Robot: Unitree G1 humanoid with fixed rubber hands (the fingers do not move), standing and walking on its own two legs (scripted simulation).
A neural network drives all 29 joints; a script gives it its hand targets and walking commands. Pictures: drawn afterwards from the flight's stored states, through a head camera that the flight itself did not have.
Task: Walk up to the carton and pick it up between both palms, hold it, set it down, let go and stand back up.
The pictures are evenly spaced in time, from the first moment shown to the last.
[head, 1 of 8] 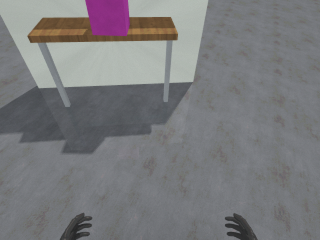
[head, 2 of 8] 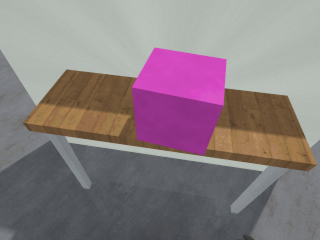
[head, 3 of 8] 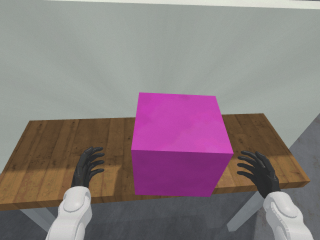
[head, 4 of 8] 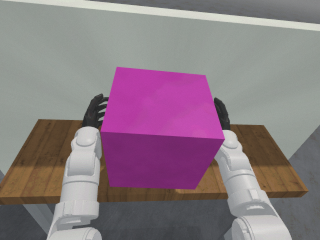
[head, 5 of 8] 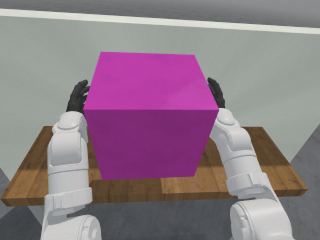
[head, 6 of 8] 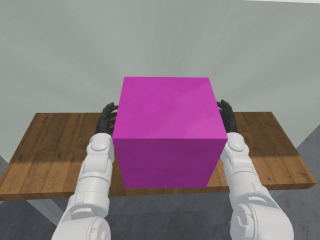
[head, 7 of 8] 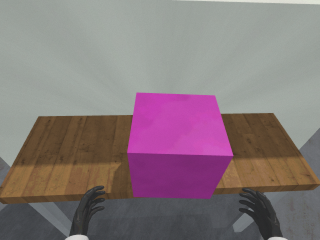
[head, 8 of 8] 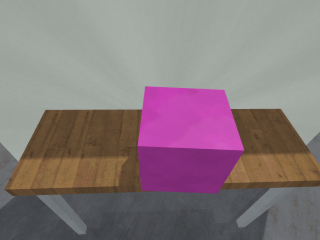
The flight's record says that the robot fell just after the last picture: no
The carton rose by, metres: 0.18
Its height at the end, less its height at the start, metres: +0.00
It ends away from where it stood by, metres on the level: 0.03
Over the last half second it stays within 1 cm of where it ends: yes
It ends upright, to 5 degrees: yes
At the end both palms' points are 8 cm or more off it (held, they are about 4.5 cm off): yes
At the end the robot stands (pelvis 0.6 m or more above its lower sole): yes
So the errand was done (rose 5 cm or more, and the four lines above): yes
